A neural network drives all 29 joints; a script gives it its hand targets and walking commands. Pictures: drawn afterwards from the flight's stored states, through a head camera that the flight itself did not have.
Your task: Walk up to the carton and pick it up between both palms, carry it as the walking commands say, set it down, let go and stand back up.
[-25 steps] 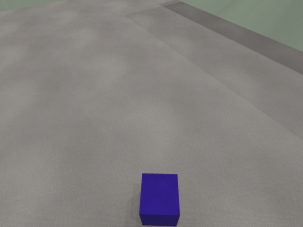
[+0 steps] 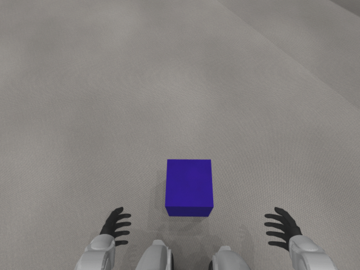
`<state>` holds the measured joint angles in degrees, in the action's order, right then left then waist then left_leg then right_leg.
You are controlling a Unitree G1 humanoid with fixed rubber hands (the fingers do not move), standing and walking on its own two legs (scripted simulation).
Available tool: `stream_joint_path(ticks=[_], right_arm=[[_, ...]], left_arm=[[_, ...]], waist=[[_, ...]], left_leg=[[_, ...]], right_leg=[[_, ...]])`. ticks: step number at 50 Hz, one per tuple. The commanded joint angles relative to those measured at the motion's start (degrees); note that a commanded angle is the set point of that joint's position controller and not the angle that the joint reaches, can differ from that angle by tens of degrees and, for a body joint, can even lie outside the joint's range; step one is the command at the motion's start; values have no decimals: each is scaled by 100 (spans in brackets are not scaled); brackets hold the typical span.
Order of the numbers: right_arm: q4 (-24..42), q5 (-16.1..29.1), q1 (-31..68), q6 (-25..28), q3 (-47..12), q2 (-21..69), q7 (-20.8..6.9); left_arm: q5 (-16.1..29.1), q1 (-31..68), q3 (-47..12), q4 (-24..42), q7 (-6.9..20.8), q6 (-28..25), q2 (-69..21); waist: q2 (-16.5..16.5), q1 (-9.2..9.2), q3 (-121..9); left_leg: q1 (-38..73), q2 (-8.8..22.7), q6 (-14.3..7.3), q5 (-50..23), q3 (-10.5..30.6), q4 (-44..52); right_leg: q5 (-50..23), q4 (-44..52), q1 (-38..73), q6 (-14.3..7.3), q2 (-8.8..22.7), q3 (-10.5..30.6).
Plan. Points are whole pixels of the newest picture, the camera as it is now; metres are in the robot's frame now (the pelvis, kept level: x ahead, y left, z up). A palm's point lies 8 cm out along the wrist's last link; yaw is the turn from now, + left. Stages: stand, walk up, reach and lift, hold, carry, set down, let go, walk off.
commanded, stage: reach and lift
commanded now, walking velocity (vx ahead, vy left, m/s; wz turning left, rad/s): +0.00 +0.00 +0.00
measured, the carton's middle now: (188, 189) +0.46 +0.01 -0.59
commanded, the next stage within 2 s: none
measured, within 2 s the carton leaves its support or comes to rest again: neither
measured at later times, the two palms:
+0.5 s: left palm (122, 186) +0.34 +0.19 -0.13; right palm (270, 185) +0.34 -0.21 -0.13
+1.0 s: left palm (134, 149) +0.47 +0.18 -0.16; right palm (257, 149) +0.46 -0.20 -0.16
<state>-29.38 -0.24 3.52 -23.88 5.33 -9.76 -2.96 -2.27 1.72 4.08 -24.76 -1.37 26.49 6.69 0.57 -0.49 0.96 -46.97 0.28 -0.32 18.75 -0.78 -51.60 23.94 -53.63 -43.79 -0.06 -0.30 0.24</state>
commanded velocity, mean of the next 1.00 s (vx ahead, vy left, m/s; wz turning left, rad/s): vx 0.00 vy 0.00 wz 0.00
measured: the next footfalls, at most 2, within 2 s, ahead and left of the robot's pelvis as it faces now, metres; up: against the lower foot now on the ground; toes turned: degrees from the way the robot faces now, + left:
none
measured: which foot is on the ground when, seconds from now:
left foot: down 0.00-1.00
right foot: down 0.00-1.00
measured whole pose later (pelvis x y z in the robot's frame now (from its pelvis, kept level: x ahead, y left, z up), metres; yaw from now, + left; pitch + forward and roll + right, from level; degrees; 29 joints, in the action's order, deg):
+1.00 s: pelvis -0.03 +0.01 -0.06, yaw -1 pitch +41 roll -1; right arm -50.1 -0.4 60.9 -6.7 17.5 -13.0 2.3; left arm -1.2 60.8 16.5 -49.8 -3.3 7.6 12.8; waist 0.0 -0.4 -0.7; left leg -86.5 -0.1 -0.4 15.4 0.4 -60.5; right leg 20.5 -62.8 -83.8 0.7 -1.7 1.3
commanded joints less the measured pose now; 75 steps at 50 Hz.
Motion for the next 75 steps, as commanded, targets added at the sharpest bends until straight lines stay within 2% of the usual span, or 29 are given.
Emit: stream_joint_path(ticks=[1,3,4,6,9,17,19,21,31,35,41,44,47,48,50,53,57,59,60,61,64,65,67,68,71,72,73,74,75], right_arm=[[530,17,784,-79,202,-586,89],[885,53,1246,-91,206,-682,106],[495,-78,1102,-68,244,-604,150],[382,82,1941,-111,53,-468,132],[267,2,2330,11,401,-701,177],[-448,113,3536,184,542,-580,416],[-527,156,3742,414,721,-634,450],[-517,162,4553,519,657,-775,456],[-1187,165,5056,1266,1050,-1039,573],[-1067,150,5990,1515,1118,-1146,634],[-1338,262,6263,1809,917,-816,545],[-1322,164,6923,1872,1155,-1083,520],[-1384,143,7043,1850,1093,-932,525],[-1573,-120,6796,1872,1380,-1063,523],[-1378,-95,6880,1898,1279,-849,521],[-1120,-297,6722,1948,1495,-876,528],[-1320,-467,6812,2044,1658,-725,555],[-1300,-389,6876,2056,1673,-697,539],[-1140,-592,7133,2070,1812,-930,553],[-1637,-466,6934,2026,1665,-687,559],[-1808,-493,6899,2067,1663,-678,654],[-1723,-191,6892,2061,1548,-381,643],[-1846,-421,6947,2012,1642,-736,703],[-935,-244,7423,2053,1517,-851,732],[-1666,-155,6958,1920,1309,-635,776],[-1082,-135,7250,1922,1243,-805,800],[-1070,91,7454,1924,1174,-890,828],[-355,134,7934,1896,1225,-1275,841],[-697,50,8008,1746,1183,-1447,923]], left_arm=[[119,763,42,571,-55,42,353],[21,1182,291,810,-36,27,458],[167,1198,91,381,1,53,352],[114,1767,245,248,-13,35,464],[178,2516,304,254,-51,-15,437],[95,3585,607,-623,-151,-252,822],[154,3840,616,-715,-158,-479,553],[336,4538,477,-823,-185,-536,646],[71,5257,952,-1382,-357,-1345,911],[279,6333,899,-1235,-296,-1657,1143],[137,6587,1024,-1765,-242,-1984,1048],[334,7139,1043,-1711,-216,-2035,1119],[194,7158,1121,-1895,-189,-2011,989],[80,7031,1261,-2034,-225,-2018,1031],[-23,7143,1441,-1832,-158,-2092,1062],[-143,6951,1623,-1592,-152,-2162,1140],[-263,7095,1545,-1885,-72,-2179,910],[-421,7081,1726,-1831,-114,-2226,913],[-227,7404,1574,-1580,-111,-2197,741],[-410,7015,1670,-2317,-108,-2142,768],[-165,7157,1674,-2326,-81,-2235,861],[-333,7167,1560,-2318,-101,-2248,846],[-340,7532,1733,-2120,-164,-2304,1251],[-74,7706,1477,-1584,-198,-2267,1097],[-74,7300,1394,-2258,-192,-2171,1189],[303,7567,1226,-1746,-199,-2160,1166],[221,7518,1221,-1910,-214,-2119,1119],[392,8282,1117,-1011,-287,-2116,1455],[250,8163,1345,-1382,-345,-2020,1906]], waist=[[-123,-104,-2095],[-128,32,-2547],[160,-316,-2005],[-107,108,-1827],[-37,-203,-2491],[-50,131,-3308],[-270,55,-3790],[184,-57,-3667],[-377,-20,-5440],[-14,-139,-5547],[-155,115,-5722],[-151,-201,-6606],[-316,143,-6515],[-434,-128,-6384],[-220,131,-6563],[53,32,-6887],[-91,-89,-5922],[-293,161,-6104],[-22,-200,-6296],[-213,51,-5826],[136,-174,-6155],[-551,215,-5944],[-232,103,-6149],[-287,44,-6888],[-303,87,-6233],[107,-190,-7128],[-427,116,-7015],[-358,-130,-7919],[-165,95,-7777]], left_leg=[[1631,-152,41,-133,185,456],[1521,-156,6,94,218,372],[1454,-130,18,233,233,390],[1219,-188,11,339,222,251],[1312,-140,86,41,232,85],[946,-194,125,-601,213,-179],[1027,-215,143,-690,224,-229],[858,-162,91,-371,247,-238],[806,-284,229,-1601,168,-561],[315,-321,148,-1445,137,-652],[419,-350,117,-2339,176,-814],[729,-295,126,-2703,287,-902],[662,-357,149,-2583,128,-878],[787,-322,199,-2738,271,-876],[624,-367,115,-3024,155,-971],[614,-350,129,-3308,149,-862],[-210,-349,80,-2626,178,-944],[-309,-333,148,-2523,152,-1176],[-565,-367,175,-2505,149,-1309],[-617,-325,157,-2356,166,-1381],[-1587,-395,202,-1875,68,-1874],[-1433,-362,227,-2211,3,-2032],[-1857,-452,217,-2080,10,-2394],[-1299,-455,256,-2243,49,-2481],[-2269,-475,263,-1735,-103,-2790],[-2001,-497,263,-1893,-25,-2939],[-1788,-463,261,-1844,-61,-3046],[-1753,-468,301,-1452,-86,-3217],[-2101,-466,317,-1058,-215,-3310]], right_leg=[[-327,825,231,-88,-83,55],[-194,793,407,-55,-54,121],[-84,736,126,-51,-75,-1],[363,573,-236,-16,-57,-37],[-172,458,-306,-30,-91,-52],[-736,181,-647,97,-77,-21],[-809,195,-741,57,-112,30],[-463,117,-1065,125,-206,-113],[-1433,-180,-1510,173,-365,-144],[-1416,-210,-1489,198,-408,-116],[-1902,-325,-2208,247,-495,-109],[-2283,-402,-1964,219,-464,-158],[-2099,-363,-2031,245,-456,-145],[-2160,-438,-2386,221,-485,-239],[-2438,-392,-2133,256,-426,-119],[-2785,-364,-1851,311,-423,-198],[-2305,-539,-2604,309,-384,-216],[-2179,-846,-2883,305,-421,-253],[-2286,-904,-2784,258,-431,-331],[-1935,-1058,-3435,314,-456,-309],[-1781,-1453,-3182,375,-420,-299],[-1915,-1591,-3796,311,-465,-147],[-1793,-1975,-3893,337,-517,-176],[-1903,-2050,-3639,339,-575,-301],[-1707,-2417,-3816,316,-526,-266],[-1866,-2467,-3363,350,-517,-317],[-1563,-2609,-3822,313,-496,-250],[-1466,-2839,-3304,277,-488,-365],[-1178,-2919,-3233,290,-467,-332]])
